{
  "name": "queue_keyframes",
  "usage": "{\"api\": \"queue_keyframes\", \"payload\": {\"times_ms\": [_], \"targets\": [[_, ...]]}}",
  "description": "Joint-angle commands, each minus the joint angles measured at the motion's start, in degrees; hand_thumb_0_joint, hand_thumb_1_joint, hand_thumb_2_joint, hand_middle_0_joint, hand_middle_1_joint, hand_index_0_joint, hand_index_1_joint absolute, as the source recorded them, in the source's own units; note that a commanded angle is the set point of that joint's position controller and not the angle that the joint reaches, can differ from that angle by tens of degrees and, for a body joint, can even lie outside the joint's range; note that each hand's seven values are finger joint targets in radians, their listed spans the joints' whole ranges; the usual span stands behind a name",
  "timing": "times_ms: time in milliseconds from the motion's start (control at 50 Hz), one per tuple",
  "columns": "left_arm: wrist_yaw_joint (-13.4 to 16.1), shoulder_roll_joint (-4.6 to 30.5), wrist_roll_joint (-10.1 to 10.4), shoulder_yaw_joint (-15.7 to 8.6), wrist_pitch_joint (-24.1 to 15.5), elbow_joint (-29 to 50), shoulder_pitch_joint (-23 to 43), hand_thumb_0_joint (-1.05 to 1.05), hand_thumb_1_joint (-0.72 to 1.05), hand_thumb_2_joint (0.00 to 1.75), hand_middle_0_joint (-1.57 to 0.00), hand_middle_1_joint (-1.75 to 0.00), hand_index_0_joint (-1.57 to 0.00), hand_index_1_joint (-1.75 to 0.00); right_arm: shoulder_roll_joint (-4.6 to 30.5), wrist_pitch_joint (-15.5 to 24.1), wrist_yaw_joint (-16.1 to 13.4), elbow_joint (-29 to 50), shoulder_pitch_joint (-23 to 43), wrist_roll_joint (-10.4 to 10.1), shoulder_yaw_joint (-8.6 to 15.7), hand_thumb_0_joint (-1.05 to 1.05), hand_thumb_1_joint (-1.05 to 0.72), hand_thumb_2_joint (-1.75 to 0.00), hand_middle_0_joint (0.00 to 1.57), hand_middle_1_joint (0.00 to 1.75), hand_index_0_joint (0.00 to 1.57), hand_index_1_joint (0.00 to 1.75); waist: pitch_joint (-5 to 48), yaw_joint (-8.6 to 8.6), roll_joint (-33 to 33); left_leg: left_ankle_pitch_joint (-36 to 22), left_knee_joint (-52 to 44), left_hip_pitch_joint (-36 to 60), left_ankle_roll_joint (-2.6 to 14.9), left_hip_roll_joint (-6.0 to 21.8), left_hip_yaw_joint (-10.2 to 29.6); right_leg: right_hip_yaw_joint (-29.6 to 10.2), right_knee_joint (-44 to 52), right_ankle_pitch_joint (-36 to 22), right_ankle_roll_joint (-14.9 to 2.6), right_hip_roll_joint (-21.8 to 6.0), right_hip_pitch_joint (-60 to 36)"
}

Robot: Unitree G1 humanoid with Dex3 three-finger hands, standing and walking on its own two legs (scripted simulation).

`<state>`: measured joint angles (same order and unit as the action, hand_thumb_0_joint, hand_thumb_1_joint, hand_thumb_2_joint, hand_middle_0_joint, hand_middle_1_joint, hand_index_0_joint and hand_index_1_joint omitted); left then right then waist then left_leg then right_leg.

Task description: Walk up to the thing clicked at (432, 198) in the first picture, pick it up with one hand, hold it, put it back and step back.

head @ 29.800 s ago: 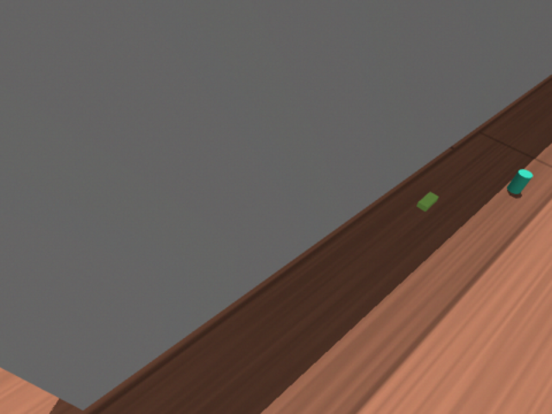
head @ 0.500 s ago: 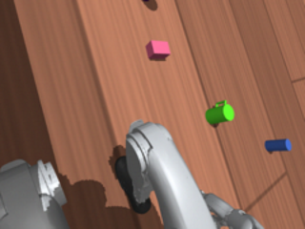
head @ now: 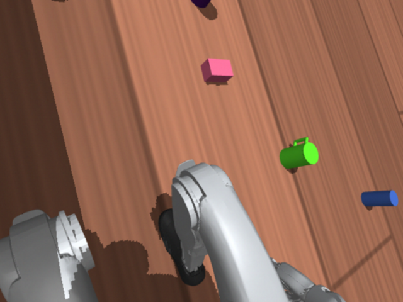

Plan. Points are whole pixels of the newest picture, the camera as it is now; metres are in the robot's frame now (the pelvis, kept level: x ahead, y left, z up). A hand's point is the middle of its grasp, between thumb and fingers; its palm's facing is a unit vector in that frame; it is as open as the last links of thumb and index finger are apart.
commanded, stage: settle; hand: left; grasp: from above
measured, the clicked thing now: out of the picture +0.42 +0.33 -0.29
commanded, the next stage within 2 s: go down in 0.66 s
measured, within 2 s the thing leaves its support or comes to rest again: neither
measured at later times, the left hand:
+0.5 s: hand out of the picture +0.41 +0.31 -0.15, palm faces -0.46 -0.09 -0.88, open 6.3 cm
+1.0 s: hand out of the picture +0.41 +0.32 -0.09, palm faces -0.43 -0.05 -0.90, open 8.0 cm
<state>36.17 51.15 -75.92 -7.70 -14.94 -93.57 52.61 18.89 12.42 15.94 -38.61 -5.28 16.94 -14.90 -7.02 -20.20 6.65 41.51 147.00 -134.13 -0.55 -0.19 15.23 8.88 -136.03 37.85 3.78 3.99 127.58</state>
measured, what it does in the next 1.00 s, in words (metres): rises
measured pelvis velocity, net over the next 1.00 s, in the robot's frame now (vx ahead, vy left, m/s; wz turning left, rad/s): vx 0.00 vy -0.01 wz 0.14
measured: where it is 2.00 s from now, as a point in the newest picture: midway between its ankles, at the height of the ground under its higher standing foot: (140, 289)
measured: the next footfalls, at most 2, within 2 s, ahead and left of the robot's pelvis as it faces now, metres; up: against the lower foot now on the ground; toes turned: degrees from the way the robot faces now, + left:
none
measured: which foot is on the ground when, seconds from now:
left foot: down 0.00-1.00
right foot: down 0.00-1.00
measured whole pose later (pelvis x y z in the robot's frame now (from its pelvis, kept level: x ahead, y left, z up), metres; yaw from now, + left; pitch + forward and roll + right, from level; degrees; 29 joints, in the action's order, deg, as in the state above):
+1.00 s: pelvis +0.00 -0.01 +0.05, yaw +8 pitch +34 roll -8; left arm 16.0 38.4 -71.5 -0.1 -14.3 -69.5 49.2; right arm 15.9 1.1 7.2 -41.3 -10.7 5.9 -1.9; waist 5.7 -10.7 -1.7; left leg 37.8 133.8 -130.1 -0.7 -1.2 7.7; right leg 3.2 -128.9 37.8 2.7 0.7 125.5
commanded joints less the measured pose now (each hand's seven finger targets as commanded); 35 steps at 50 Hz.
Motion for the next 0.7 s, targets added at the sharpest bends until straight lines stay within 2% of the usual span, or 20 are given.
{"api": "queue_keyframes", "payload": {"times_ms": [0, 60, 80, 100, 120, 160, 240, 260, 300, 320, 340, 360, 380, 400, 420, 440, 460, 540, 580, 680], "targets": [[0.96, 14.58, 0.31, -2.44, 0.27, 12.22, 12.75, 0.0, 0.4, 0.5, -0.83, -0.45, -0.83, -0.44, 17.93, -0.68, -0.39, -0.53, -9.45, -1.22, 7.97, 0.0, -0.91, -0.9, 0.2, 0.3, 0.2, 0.3, 38.89, 0.3, -32.98, -13.59, -16.58, 29.23, -0.14, 1.19, -7.19, 5.91, 8.62, -14.18, -5.96, 1.37, -17.32], [0.01, 12.79, 1.2, -3.52, 0.13, 19.73, 11.68, 0.0, 0.44, 0.49, -0.84, -0.45, -0.85, -0.44, 17.84, -1.42, -0.67, -1.61, -11.42, -2.45, 10.78, 0.0, -0.91, -0.9, 0.2, 0.3, 0.2, 0.3, 45.39, 2.35, -35.52, -16.25, -17.45, 32.71, -0.29, 0.97, -8.1, 5.09, 9.89, -15.87, -6.18, 1.1, -18.14], [-0.84, 9.63, 1.65, -1.76, 0.47, 19.53, 10.79, 0.0, 0.45, 0.44, -0.83, -0.44, -0.85, -0.42, 17.18, -1.72, -0.45, -1.9, -11.68, -2.85, 11.44, 0.0, -0.91, -0.9, 0.2, 0.3, 0.2, 0.3, 46.08, 1.96, -35.78, -16.74, -17.6, 33.23, -0.39, 1.07, -8.28, 4.7, 9.49, -16.38, -6.19, 1.04, -17.67], [-1.82, 5.04, 2.2, 1.61, 0.59, 20.75, 11.71, 0.0, 0.44, 0.43, -0.82, -0.44, -0.85, -0.42, 16.54, -1.75, -0.32, -1.63, -10.97, -3.42, 12.06, 0.0, -0.91, -0.9, 0.2, 0.3, 0.2, 0.3, 46.11, 1.75, -35.4, -16.24, -18.23, 33.14, -0.31, 1.04, -8.49, 4.54, 9.8, -16.2, -6.14, 1.16, -16.95], [-2.45, 4.53, 2.74, 1.97, 0.8, 19.06, 12.3, 0.0, 0.45, 0.41, -0.82, -0.45, -0.85, -0.42, 16.73, -1.85, -0.28, -2.07, -10.84, -4.02, 12.56, 0.0, -0.91, -0.9, 0.2, 0.3, 0.2, 0.3, 43.83, 1.41, -33.44, -14.8, -18.65, 31.33, -0.1, 0.95, -8.18, 4.93, 10.07, -15.2, -6.12, 0.91, -14.96], [-3.57, 6.39, 2.48, 0.33, 1.73, 17.17, 11.44, 0.0, 0.45, 0.41, -0.82, -0.45, -0.85, -0.42, 17.0, -2.5, -0.82, -3.1, -13.0, -4.87, 13.66, 0.0, -0.91, -0.9, 0.2, 0.3, 0.2, 0.3, 41.84, 2.15, -30.49, -13.08, -19.3, 28.5, 0.45, 0.66, -8.49, 4.21, 11.2, -13.41, -6.11, 0.71, -13.9], [-7.57, -1.95, 4.27, 6.3, 2.06, 18.66, 15.2, 0.0, 0.49, 0.4, -0.86, -0.44, -0.89, -0.42, 15.3, -4.03, -1.89, -2.38, -12.58, -6.67, 14.21, 0.0, -0.91, -0.9, 0.2, 0.3, 0.2, 0.3, 42.13, 2.07, -26.19, -8.89, -20.78, 26.14, 1.28, 0.06, -8.9, 3.09, 13.72, -9.74, -6.02, 0.27, -13.34], [-8.16, 1.61, 4.21, 4.51, 2.08, 17.87, 14.49, 0.0, 0.48, 0.36, -0.85, -0.44, -0.88, -0.41, 15.49, -4.35, -2.27, -3.29, -13.17, -7.04, 14.56, 0.0, -0.91, -0.9, 0.2, 0.3, 0.2, 0.3, 41.68, 2.69, -25.38, -8.56, -20.52, 25.58, 1.5, 0.15, -9.03, 2.43, 13.83, -9.08, -6.05, 0.38, -13.65], [-9.46, 2.2, 3.97, 3.47, 2.17, 16.86, 12.9, 0.0, 0.49, 0.38, -0.85, -0.45, -0.89, -0.41, 15.33, -5.14, -2.97, -3.68, -14.45, -7.35, 14.97, 0.0, -0.91, -0.9, 0.2, 0.3, 0.2, 0.3, 42.74, 3.31, -23.02, -10.52, -20.41, 25.49, 1.59, -0.32, -9.69, 2.06, 14.09, -10.52, -5.88, 0.14, -15.38], [-10.22, -0.1, 4.11, 4.89, 1.97, 16.12, 12.92, 0.0, 0.51, 0.38, -0.88, -0.44, -0.91, -0.41, 14.85, -5.45, -3.14, -3.13, -14.11, -7.62, 15.08, 0.0, -0.91, -0.9, 0.2, 0.3, 0.2, 0.3, 41.19, 2.96, -22.14, -9.83, -20.32, 24.6, 1.61, -0.4, -9.88, 1.61, 14.42, -9.63, -6.06, 0.15, -15.06], [-10.84, -0.08, 4.28, 5.46, 1.43, 19.45, 15.78, 0.0, 0.5, 0.4, -0.88, -0.44, -0.91, -0.42, 14.6, -5.68, -3.45, -2.2, -13.42, -7.78, 14.9, 0.0, -0.91, -0.9, 0.2, 0.3, 0.2, 0.3, 42.48, 3.39, -22.84, -9.44, -20.86, 25.26, 1.61, -0.58, -10.05, 1.55, 15.09, -8.85, -6.12, -0.06, -15.37], [-11.12, 1.93, 3.87, 4.36, 1.4, 18.36, 14.8, 0.0, 0.51, 0.4, -0.89, -0.45, -0.92, -0.42, 14.25, -6.05, -3.79, -2.66, -13.94, -8.0, 14.84, 0.0, -0.92, -0.91, 0.2, 0.3, 0.2, 0.3, 42.81, 4.06, -22.86, -9.39, -21.04, 25.73, 1.68, -0.6, -10.27, 0.87, 15.23, -8.49, -6.16, -0.01, -16.28], [-11.74, 0.85, 3.95, 5.94, 0.9, 21.14, 17.4, 0.0, 0.51, 0.39, -0.9, -0.42, -0.92, -0.4, 14.04, -6.16, -4.1, -1.35, -12.62, -8.46, 14.58, 0.0, -0.92, -0.91, 0.2, 0.3, 0.2, 0.3, 44.1, 4.5, -23.39, -9.44, -21.86, 26.66, 1.49, -0.79, -10.23, 1.26, 14.83, -8.64, -6.2, -0.35, -15.68], [-11.93, 2.26, 3.46, 4.74, 0.72, 20.53, 16.55, 0.0, 0.51, 0.39, -0.9, -0.42, -0.92, -0.4, 14.26, -6.45, -4.51, -1.35, -12.74, -8.56, 14.79, 0.0, -0.92, -0.91, 0.2, 0.3, 0.2, 0.3, 44.64, 4.98, -23.59, -9.73, -22.14, 27.81, 1.42, -0.92, -10.25, 1.43, 14.78, -9.02, -6.25, -0.55, -15.44], [-12.36, 0.81, 3.39, 6.0, 0.52, 19.62, 16.24, 0.0, 0.51, 0.39, -0.9, -0.43, -0.92, -0.41, 13.57, -6.65, -4.59, -1.0, -12.5, -8.73, 14.58, 0.0, -0.92, -0.91, 0.2, 0.3, 0.2, 0.3, 43.6, 4.77, -23.27, -9.97, -22.12, 27.2, 1.44, -0.87, -10.53, 1.08, 14.9, -8.95, -6.3, -0.34, -15.77], [-12.12, 4.38, 2.9, 2.78, 0.59, 17.95, 14.22, 0.0, 0.51, 0.39, -0.9, -0.42, -0.92, -0.4, 14.58, -7.01, -5.05, -1.67, -13.42, -8.62, 15.09, 0.0, -0.91, -0.9, 0.2, 0.3, 0.2, 0.3, 43.49, 5.25, -21.4, -10.06, -21.92, 27.16, 1.5, -0.96, -10.54, 1.14, 15.16, -8.87, -6.25, -0.56, -15.95], [-12.29, 1.97, 2.71, 4.34, 0.45, 18.73, 15.0, 0.0, 0.54, 0.4, -0.91, -0.43, -0.94, -0.41, 14.12, -7.2, -5.28, -0.66, -13.1, -8.74, 14.95, 0.0, -0.91, -0.9, 0.2, 0.3, 0.2, 0.3, 43.88, 5.25, -22.15, -10.55, -22.33, 27.51, 1.41, -1.28, -11.03, 1.27, 15.29, -9.49, -6.23, -0.7, -15.67], [-12.53, 2.96, 2.93, 4.94, -0.44, 23.06, 19.85, 0.0, 0.55, 0.37, -0.93, -0.41, -0.96, -0.39, 12.26, -8.09, -6.35, -1.2, -13.02, -8.84, 14.52, 0.0, -0.92, -0.91, 0.2, 0.3, 0.2, 0.3, 46.97, 6.02, -23.52, -9.68, -22.39, 27.84, 1.73, -1.27, -12.09, -0.62, 16.57, -7.53, -6.41, -0.47, -17.16], [-12.45, 2.73, 3.24, 4.47, -0.2, 20.4, 17.5, 0.0, 0.57, 0.34, -0.93, -0.41, -0.96, -0.38, 12.38, -8.24, -6.99, -1.26, -13.43, -8.68, 14.68, 0.0, -0.91, -0.9, 0.2, 0.3, 0.2, 0.3, 45.2, 5.88, -21.23, -9.49, -22.19, 26.34, 1.9, -1.43, -12.57, -0.77, 17.49, -6.77, -6.27, -0.75, -17.42], [-13.55, 1.79, 3.46, 5.45, 0.18, 22.04, 18.12, 0.0, 0.59, 0.37, -0.96, -0.38, -0.98, -0.36, 11.97, -8.85, -8.15, -1.69, -14.26, -9.08, 15.26, 0.0, -0.91, -0.9, 0.2, 0.3, 0.2, 0.3, 47.31, 6.08, -21.09, -9.29, -24.04, 28.95, 1.93, -1.42, -12.55, -0.52, 18.19, -7.43, -6.21, -1.05, -17.93]]}}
